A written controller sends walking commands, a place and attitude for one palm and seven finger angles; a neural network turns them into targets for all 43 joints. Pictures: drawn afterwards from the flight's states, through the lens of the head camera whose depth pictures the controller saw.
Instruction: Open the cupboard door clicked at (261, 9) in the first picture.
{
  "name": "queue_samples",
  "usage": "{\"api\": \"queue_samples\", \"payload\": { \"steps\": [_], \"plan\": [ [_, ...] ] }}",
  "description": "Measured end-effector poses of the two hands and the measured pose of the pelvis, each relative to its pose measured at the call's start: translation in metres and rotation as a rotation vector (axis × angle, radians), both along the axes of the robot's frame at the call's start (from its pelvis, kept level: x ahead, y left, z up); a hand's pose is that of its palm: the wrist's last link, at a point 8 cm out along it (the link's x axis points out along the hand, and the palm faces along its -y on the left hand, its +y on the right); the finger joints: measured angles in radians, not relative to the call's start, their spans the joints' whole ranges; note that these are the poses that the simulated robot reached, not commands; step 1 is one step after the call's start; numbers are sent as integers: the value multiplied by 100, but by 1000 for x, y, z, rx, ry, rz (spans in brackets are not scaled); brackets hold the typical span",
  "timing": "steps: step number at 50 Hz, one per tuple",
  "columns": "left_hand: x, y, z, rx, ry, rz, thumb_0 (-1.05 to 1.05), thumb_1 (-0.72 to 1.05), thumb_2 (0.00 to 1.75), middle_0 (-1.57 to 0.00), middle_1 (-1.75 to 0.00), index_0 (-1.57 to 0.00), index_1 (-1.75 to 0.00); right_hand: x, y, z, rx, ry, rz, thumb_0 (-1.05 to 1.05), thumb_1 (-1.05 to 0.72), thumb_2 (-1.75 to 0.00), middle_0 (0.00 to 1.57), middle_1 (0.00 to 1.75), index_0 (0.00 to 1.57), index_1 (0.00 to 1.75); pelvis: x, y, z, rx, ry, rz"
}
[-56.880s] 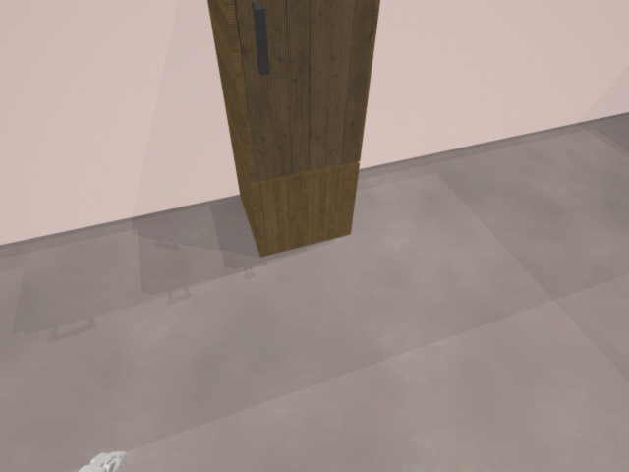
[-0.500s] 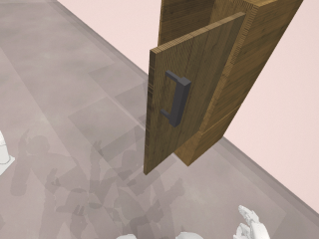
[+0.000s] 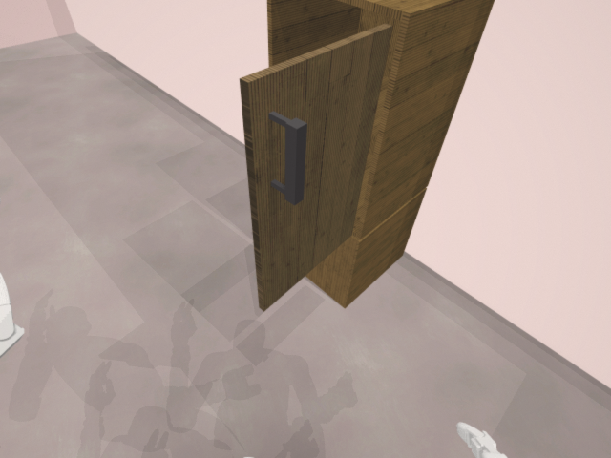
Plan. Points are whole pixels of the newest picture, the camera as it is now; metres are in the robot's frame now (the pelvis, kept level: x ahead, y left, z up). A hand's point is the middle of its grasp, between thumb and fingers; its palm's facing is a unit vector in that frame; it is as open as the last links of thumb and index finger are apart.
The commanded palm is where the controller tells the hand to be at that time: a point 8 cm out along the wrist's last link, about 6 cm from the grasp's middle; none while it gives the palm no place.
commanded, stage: stop stepping back and stand still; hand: left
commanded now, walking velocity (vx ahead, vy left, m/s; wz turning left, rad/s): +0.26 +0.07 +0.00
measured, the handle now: (285, 159) +0.54 +0.09 +0.12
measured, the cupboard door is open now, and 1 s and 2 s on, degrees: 93 93 93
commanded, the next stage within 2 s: let the arm hang, fingers relaxed in 0.58 s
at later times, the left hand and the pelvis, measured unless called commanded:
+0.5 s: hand out of the picture +0.12 +0.28 +0.17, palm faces +0.53 -0.69 -0.49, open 7.4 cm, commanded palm +0.07 +0.29 +0.18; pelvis -0.05 -0.01 +0.01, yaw +2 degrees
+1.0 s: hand out of the picture -0.05 +0.21 -0.16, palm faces +0.02 -0.98 -0.21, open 7.4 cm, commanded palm none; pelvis -0.10 +0.02 +0.00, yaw +5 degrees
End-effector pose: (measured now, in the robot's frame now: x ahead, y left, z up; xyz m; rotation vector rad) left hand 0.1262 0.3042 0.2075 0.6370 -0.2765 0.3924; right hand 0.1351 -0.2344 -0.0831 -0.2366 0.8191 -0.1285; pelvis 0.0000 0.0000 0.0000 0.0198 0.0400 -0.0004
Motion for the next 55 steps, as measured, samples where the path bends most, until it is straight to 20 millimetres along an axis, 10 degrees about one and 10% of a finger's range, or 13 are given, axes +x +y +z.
{"api": "queue_samples", "payload": {
  "steps": [9,16,21,30,35,40,46,55],
  "plan": [
    [14,10,-43,-193,-10,76,1,89,90,-20,-30,-21,-30,-28,-17,-6,-39,-56,-57,1,-90,-90,20,29,20,30,-25,7,-9,20,-69,29],
    [-21,-31,-11,-11,0,-68,1,89,90,-21,-30,-21,-30,-40,-1,3,47,-135,-13,1,-90,-90,20,29,20,30,-50,-12,-6,2,-79,49],
    [-52,-18,5,31,0,33,1,88,90,-21,-30,-22,-30,-47,-1,-4,66,-51,13,1,-90,-90,20,30,20,30,-53,-15,4,2,-47,25],
    [-44,6,-54,-216,73,170,1,89,90,-20,-30,-21,-30,-39,-7,-4,-25,-41,43,1,-90,-90,20,30,20,30,-59,-2,2,-30,-56,68],
    [-37,-5,-50,-177,75,21,1,89,90,-20,-30,-21,-30,-30,3,18,-36,-107,58,1,-90,-90,20,29,20,30,-68,3,3,-20,-62,51],
    [-28,8,-165,-275,593,19,0,90,90,-20,-30,-20,-30,-32,2,-4,-8,-47,95,1,-90,-90,20,30,20,30,-84,18,-3,-22,-37,67],
    [-112,-14,-296,-509,1155,134,1,90,90,-20,-30,-20,-30,-84,-1,-23,-16,128,65,1,-90,-90,20,29,20,30,-99,21,-3,-14,-53,72],
    [-262,-66,-355,-774,1570,283,1,91,90,-20,-30,-20,-30,-192,1,-39,-43,496,3,1,-90,-90,20,29,20,30,-109,20,3,-28,-74,87]
  ]
}}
